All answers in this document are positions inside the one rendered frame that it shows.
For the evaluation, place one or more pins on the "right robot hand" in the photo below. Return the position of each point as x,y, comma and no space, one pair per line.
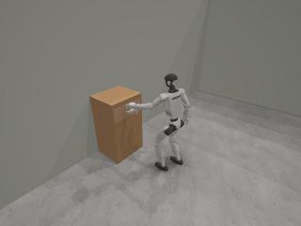
185,120

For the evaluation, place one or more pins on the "handle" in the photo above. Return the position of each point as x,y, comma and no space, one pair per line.
130,111

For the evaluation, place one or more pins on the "drawer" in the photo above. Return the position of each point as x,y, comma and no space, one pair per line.
120,112

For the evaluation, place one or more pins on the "right robot upper arm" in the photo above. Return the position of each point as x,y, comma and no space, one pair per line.
184,98

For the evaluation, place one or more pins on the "left robot shin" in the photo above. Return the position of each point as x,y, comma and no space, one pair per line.
160,153

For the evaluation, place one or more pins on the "left robot foot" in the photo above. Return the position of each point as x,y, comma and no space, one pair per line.
158,165

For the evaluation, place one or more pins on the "cabinet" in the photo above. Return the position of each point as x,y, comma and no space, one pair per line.
117,140

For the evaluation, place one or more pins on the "left robot upper arm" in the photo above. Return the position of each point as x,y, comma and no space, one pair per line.
161,98

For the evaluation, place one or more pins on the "left robot forearm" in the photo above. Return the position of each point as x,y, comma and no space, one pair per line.
142,106

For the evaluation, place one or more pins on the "right robot forearm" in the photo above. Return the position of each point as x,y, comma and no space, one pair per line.
186,111

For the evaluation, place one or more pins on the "left robot hand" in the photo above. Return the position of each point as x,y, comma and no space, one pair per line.
132,104

